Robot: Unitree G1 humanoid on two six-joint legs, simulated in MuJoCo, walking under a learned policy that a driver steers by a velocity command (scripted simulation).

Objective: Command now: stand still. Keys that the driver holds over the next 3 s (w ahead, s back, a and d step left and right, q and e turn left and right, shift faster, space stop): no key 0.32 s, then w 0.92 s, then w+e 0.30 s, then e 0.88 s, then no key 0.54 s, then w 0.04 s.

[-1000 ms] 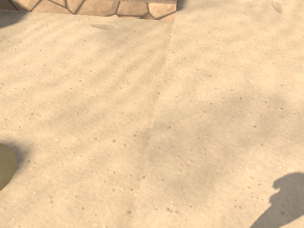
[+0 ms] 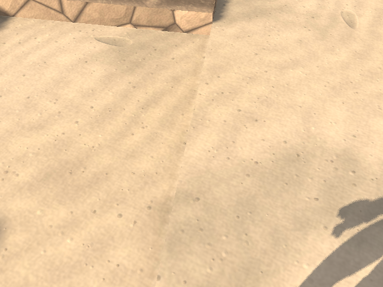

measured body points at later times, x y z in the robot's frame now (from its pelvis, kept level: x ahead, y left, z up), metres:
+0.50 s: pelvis +0.05 +0.00 +0.00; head +0.05 +0.01 +0.45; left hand +0.11 +0.27 -0.14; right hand +0.08 -0.25 -0.14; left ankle +0.00 +0.12 -0.72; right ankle +0.05 -0.09 -0.73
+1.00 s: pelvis +0.24 +0.00 -0.01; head +0.28 +0.01 +0.44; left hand +0.49 +0.21 -0.10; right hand +0.13 -0.24 -0.14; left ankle +0.05 +0.13 -0.73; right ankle +0.42 -0.12 -0.72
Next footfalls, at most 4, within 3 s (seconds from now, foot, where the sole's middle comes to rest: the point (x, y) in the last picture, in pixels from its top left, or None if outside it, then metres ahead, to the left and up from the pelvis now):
1.04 right None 0.46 -0.12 -0.77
1.52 left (179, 228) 0.74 0.08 -0.77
2.02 right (247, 222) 0.77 -0.19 -0.77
2.56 left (198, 202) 0.86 0.00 -0.77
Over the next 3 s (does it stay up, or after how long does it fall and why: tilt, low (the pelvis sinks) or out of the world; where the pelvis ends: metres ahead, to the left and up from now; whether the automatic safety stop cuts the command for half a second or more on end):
stays up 0.74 -0.06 0.00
